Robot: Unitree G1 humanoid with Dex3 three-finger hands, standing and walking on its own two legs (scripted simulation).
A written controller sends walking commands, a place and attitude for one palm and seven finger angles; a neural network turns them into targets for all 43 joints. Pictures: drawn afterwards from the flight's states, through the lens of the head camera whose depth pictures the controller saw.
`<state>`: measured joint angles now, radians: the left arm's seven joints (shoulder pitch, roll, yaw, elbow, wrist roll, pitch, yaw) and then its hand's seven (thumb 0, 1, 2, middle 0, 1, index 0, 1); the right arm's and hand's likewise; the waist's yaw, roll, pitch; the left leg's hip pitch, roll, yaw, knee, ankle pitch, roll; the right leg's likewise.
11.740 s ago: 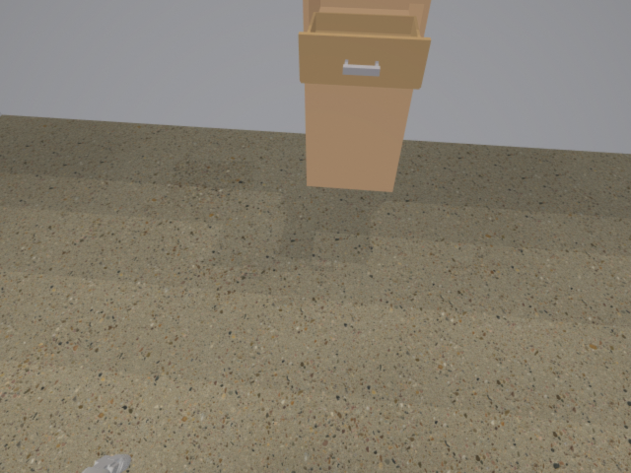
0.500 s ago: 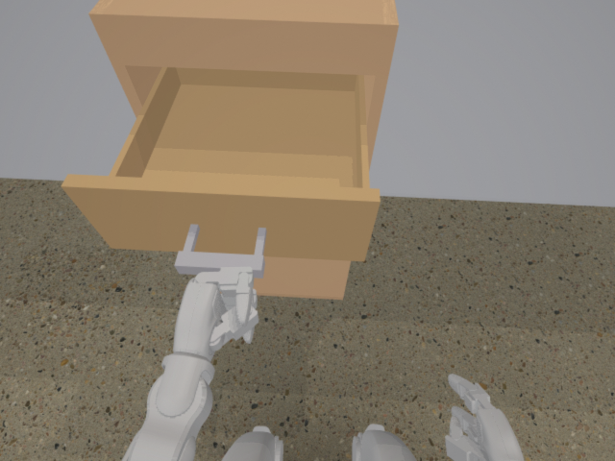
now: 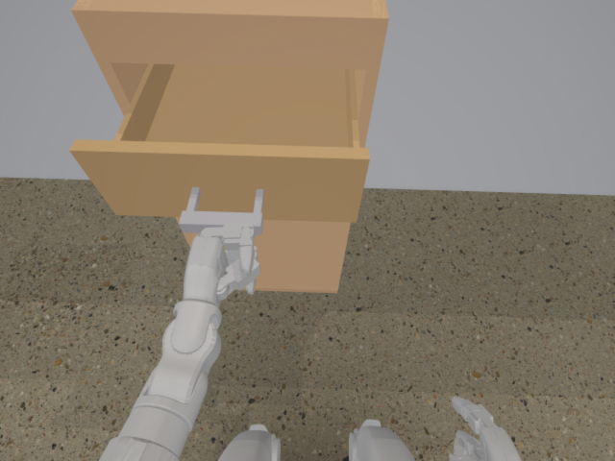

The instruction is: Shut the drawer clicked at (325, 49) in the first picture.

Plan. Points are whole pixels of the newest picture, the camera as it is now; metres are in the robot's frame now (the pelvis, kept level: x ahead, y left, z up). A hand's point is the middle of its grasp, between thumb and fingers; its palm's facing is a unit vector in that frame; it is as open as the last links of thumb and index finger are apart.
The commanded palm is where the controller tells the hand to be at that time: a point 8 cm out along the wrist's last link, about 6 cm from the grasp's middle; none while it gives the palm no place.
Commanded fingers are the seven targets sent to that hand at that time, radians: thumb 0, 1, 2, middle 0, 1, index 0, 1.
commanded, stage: push the drawer shut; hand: left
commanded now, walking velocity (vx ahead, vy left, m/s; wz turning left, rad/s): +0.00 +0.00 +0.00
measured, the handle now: (224, 209) +0.43 +0.12 +0.05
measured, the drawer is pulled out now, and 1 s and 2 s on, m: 0.18 0.05 0.00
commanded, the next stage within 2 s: pull the fist back off the drawer in 1.94 s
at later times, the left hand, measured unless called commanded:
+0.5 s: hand (260, 220) +0.42 +0.07 +0.04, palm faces -0.05 -1.00 -0.05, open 3.1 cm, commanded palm +0.41 +0.13 +0.05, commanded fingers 0.00 0.90 0.90 -1.40 -1.60 -1.40 -1.60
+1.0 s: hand (264, 185) +0.48 +0.07 +0.05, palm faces -0.04 -1.00 -0.05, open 3.2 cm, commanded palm +0.47 +0.13 +0.05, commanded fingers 0.00 0.90 0.90 -1.40 -1.60 -1.40 -1.60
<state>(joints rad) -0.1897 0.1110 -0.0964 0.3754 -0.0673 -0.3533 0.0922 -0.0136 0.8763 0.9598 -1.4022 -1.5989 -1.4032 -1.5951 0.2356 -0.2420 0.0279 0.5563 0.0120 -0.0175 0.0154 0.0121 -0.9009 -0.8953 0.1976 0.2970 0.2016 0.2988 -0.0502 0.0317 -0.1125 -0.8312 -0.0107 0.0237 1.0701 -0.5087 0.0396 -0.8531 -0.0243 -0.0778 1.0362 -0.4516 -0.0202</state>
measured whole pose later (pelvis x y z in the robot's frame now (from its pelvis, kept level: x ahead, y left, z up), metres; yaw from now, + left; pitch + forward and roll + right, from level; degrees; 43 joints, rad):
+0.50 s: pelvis +0.00 -0.01 +0.00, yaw -1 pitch +18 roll -1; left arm -0.50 0.15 0.06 0.74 -0.07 -0.43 0.07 0.00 0.86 0.94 -1.40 -1.60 -1.40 -1.60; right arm 0.29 -0.25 0.01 0.62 0.00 0.00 0.02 0.01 -0.90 -0.90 0.20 0.30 0.20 0.30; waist -0.10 0.03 -0.12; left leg -0.87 0.00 0.04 1.05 -0.49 0.03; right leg -0.90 -0.01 -0.06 1.02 -0.43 -0.03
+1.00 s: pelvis -0.01 +0.00 -0.01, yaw -2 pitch +21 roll -1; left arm -0.82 0.22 0.20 1.08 -0.04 -0.50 0.05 0.02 0.84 0.94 -1.40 -1.60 -1.40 -1.60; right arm 0.34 -0.25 0.02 0.64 -0.03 0.00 0.04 0.01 -0.90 -0.90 0.20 0.30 0.20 0.30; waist -0.15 0.03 -0.12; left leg -0.97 0.01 0.04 1.09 -0.49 0.04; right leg -1.00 -0.01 -0.06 1.06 -0.42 -0.02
